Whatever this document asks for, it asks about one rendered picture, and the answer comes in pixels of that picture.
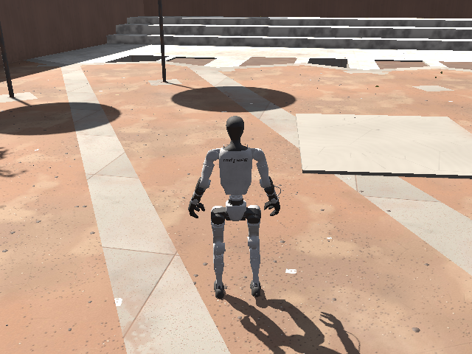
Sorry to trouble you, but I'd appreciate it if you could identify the robot right hand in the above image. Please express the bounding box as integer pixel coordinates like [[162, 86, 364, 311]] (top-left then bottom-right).
[[264, 199, 280, 216]]

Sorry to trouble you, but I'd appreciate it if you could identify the right robot foot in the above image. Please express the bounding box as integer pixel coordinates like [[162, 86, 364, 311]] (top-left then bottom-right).
[[250, 280, 261, 297]]

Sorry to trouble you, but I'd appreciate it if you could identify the robot left hand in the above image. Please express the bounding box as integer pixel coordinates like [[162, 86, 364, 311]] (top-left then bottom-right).
[[188, 201, 205, 218]]

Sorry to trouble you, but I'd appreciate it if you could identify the right robot upper arm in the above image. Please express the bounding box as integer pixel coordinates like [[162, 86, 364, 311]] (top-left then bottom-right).
[[251, 148, 271, 188]]

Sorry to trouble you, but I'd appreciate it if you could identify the robot left forearm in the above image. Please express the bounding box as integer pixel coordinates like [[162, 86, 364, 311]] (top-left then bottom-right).
[[191, 177, 206, 205]]

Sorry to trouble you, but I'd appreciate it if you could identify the robot left thigh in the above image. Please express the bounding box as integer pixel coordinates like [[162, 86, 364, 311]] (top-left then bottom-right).
[[211, 206, 226, 255]]

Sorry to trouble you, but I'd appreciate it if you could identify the left robot upper arm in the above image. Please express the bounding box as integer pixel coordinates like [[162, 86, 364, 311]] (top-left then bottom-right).
[[199, 148, 220, 189]]

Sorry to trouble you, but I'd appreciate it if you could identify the robot right forearm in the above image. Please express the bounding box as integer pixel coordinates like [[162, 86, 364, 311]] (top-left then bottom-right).
[[264, 176, 278, 204]]

